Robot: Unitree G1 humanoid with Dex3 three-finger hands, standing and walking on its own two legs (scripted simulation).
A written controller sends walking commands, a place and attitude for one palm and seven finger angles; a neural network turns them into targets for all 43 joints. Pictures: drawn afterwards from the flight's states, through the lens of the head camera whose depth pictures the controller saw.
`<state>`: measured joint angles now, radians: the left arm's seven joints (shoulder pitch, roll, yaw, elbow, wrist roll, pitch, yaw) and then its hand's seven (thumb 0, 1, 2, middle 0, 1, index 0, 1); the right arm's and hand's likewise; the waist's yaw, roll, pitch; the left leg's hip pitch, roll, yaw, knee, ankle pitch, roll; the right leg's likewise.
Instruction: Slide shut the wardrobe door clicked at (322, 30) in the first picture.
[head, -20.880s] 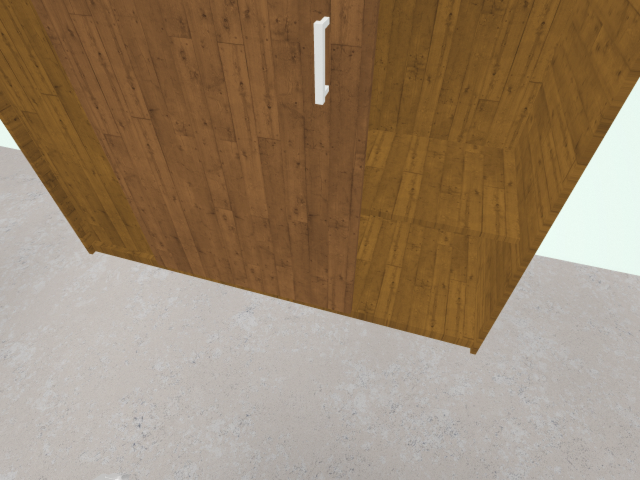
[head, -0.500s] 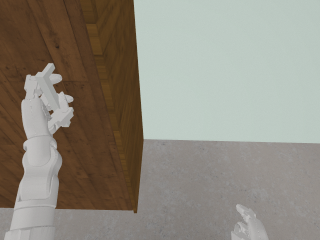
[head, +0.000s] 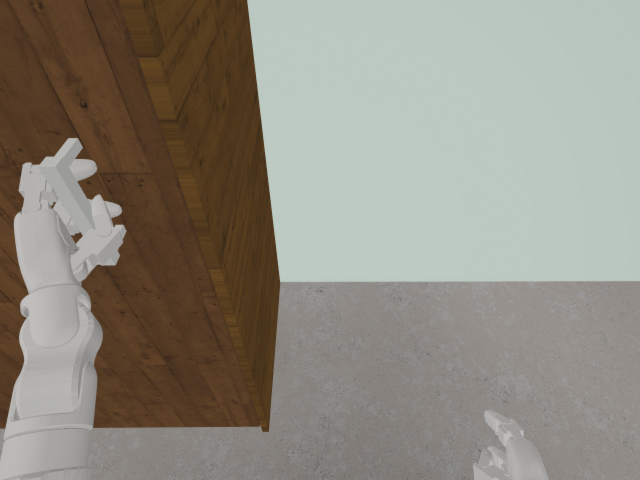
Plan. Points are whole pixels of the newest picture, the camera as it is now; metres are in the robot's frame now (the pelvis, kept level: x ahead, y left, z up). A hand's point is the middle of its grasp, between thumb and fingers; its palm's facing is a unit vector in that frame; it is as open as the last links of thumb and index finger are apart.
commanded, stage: stop walking and hold the door there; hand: left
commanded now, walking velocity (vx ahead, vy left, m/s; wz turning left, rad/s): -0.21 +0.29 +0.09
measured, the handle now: (91, 206) +0.36 +0.30 +0.17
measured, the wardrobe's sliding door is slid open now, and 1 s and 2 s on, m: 0.00 0.00 0.00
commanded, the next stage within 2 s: loosen the grip on the handle in 1.36 s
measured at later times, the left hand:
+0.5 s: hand (105, 236) +0.31 +0.26 +0.17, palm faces +0.36 -0.92 -0.16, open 6.3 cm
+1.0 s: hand (97, 239) +0.31 +0.27 +0.17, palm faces +0.10 -0.99 -0.07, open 5.9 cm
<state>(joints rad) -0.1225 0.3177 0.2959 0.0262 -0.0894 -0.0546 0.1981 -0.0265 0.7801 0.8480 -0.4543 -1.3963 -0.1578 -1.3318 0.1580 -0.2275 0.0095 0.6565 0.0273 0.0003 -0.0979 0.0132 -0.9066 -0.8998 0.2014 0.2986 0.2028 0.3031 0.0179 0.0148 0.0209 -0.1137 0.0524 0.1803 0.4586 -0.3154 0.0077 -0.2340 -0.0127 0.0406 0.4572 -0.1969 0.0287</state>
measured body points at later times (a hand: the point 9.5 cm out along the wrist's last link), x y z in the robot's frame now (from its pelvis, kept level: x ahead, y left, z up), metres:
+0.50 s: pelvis -0.04 +0.05 -0.02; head -0.02 +0.03 +0.43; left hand +0.29 +0.31 +0.18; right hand +0.14 -0.16 -0.13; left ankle -0.04 +0.10 -0.73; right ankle -0.01 -0.08 -0.74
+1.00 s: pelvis -0.05 +0.15 -0.01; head -0.01 +0.14 +0.44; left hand +0.30 +0.32 +0.18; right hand +0.14 -0.03 -0.12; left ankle -0.05 +0.29 -0.74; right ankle -0.02 +0.02 -0.74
